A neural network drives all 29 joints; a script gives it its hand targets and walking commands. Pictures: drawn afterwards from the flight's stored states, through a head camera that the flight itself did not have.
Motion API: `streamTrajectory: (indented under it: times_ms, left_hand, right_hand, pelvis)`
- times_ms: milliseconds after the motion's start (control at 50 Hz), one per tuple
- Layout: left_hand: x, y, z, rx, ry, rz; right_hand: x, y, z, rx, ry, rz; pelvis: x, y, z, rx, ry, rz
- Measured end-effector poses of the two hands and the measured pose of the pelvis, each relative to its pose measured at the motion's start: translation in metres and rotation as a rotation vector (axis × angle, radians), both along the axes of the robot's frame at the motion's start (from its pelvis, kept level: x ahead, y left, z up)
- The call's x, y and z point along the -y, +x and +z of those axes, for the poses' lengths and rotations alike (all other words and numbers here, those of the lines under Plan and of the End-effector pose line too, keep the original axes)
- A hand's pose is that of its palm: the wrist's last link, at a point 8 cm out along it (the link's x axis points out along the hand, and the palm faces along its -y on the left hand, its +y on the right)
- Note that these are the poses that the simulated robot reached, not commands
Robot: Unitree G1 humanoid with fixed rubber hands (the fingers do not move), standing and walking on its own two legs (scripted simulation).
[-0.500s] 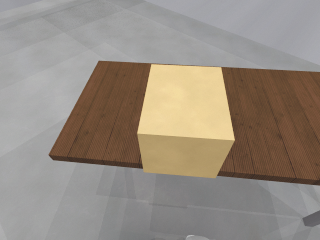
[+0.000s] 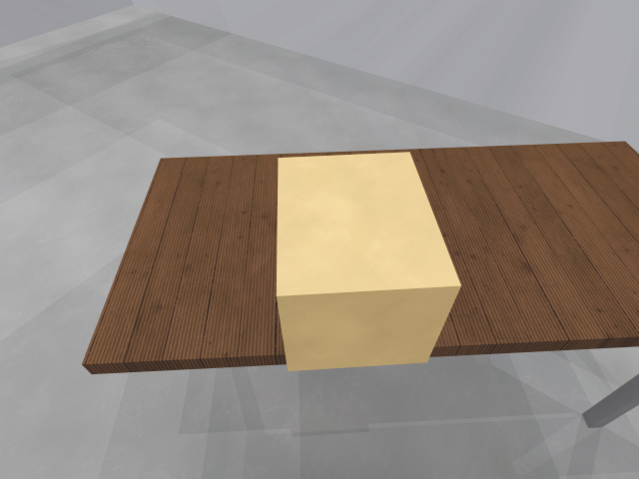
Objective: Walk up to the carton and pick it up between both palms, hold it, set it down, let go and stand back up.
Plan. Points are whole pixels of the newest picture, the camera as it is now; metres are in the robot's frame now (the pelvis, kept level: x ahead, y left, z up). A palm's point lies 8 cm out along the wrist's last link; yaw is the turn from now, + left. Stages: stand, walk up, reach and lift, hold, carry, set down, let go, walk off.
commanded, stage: walk up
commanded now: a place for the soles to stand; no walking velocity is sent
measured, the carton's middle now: (350, 257) +0.47 -0.03 -0.03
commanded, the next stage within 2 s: none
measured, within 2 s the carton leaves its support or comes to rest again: neither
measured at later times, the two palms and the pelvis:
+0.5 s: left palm out of the picture +0.08 +0.24 -0.13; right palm out of the picture +0.04 -0.27 -0.15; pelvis +0.01 +0.00 -0.01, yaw -5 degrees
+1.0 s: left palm out of the picture +0.15 +0.17 -0.13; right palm out of the picture -0.01 -0.30 -0.15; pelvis +0.01 -0.05 -0.01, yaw -10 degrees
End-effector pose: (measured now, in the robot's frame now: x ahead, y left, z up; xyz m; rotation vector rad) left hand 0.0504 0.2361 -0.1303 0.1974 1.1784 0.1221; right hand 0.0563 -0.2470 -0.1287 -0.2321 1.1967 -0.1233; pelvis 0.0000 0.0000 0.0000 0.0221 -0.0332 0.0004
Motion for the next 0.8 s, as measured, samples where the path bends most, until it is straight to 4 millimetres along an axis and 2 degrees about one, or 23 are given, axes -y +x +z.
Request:
streamTrajectory:
  times_ms: [200,460,620,700,800]
  left_hand:
    - [-0.011,0.001,-0.002,-0.060,0.046,-0.042]
    - [-0.010,0.024,0.004,-0.033,0.094,-0.094]
    - [-0.004,0.039,0.002,-0.025,0.097,-0.127]
    - [0.003,0.051,0.003,-0.053,0.115,-0.189]
    - [0.029,0.079,0.004,-0.009,0.107,-0.243]
  right_hand:
    - [0.002,-0.009,-0.010,-0.041,0.000,-0.043]
    - [0.015,-0.016,-0.023,-0.063,0.011,-0.077]
    - [0.028,-0.024,-0.021,-0.056,-0.007,-0.102]
    - [0.042,-0.033,-0.021,-0.031,-0.031,-0.145]
    - [0.055,-0.049,-0.029,-0.052,-0.007,-0.174]
  pelvis:
    - [-0.005,0.003,-0.005,-0.002,0.013,-0.043]
    - [0.003,0.008,-0.011,-0.010,0.018,-0.079]
    - [0.010,0.011,-0.013,-0.019,0.032,-0.109]
    - [0.017,0.012,-0.014,-0.005,0.030,-0.164]
    - [0.036,0.016,-0.018,0.010,0.015,-0.205]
